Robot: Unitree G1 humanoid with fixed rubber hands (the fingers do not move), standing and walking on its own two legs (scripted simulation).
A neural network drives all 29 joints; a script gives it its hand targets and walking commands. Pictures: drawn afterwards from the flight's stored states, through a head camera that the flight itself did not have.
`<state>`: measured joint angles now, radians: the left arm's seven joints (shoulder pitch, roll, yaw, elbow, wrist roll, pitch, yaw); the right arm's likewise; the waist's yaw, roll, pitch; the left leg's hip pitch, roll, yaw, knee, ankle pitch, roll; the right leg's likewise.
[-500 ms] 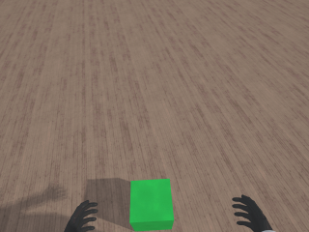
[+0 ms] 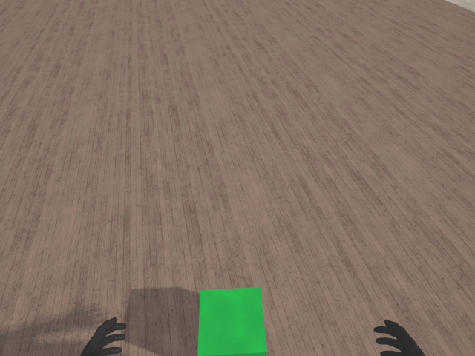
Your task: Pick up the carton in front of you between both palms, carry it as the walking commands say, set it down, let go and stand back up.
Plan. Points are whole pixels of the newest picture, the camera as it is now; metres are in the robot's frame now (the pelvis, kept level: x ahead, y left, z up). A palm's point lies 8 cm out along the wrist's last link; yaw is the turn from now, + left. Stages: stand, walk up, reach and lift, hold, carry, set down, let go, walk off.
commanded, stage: stand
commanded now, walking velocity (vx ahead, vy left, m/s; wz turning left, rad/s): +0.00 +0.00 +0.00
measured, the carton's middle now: (231, 330) +0.36 +0.05 -0.65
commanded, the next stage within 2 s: none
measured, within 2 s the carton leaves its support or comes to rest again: neither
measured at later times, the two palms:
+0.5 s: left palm out of the picture +0.13 +0.30 -0.09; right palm out of the picture +0.13 -0.28 -0.08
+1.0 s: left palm out of the picture +0.09 +0.31 -0.10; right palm out of the picture +0.09 -0.29 -0.09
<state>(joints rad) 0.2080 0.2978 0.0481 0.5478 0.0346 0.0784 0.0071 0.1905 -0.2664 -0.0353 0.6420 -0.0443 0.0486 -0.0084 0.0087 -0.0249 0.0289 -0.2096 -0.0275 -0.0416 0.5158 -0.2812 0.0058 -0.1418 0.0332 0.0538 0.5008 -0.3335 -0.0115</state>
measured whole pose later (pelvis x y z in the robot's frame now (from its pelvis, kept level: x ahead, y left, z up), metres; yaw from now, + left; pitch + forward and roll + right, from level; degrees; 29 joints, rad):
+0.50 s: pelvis +0.01 +0.02 +0.00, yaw -1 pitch -1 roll +0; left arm 0.19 0.35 0.02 0.79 0.03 0.01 0.03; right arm 0.14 -0.33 -0.02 0.87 -0.03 0.00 -0.02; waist 0.00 -0.03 0.01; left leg -0.18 -0.04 -0.02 0.47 -0.27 0.03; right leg -0.11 0.01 0.07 0.44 -0.31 0.01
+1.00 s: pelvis -0.01 +0.01 +0.01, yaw -1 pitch -2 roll +0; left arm 0.17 0.37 0.01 0.93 0.02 0.00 0.02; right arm 0.13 -0.36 -0.01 0.99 -0.02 -0.01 -0.02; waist 0.00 -0.02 0.02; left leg -0.15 -0.03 -0.03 0.39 -0.21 0.02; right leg -0.08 0.01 0.06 0.37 -0.25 0.01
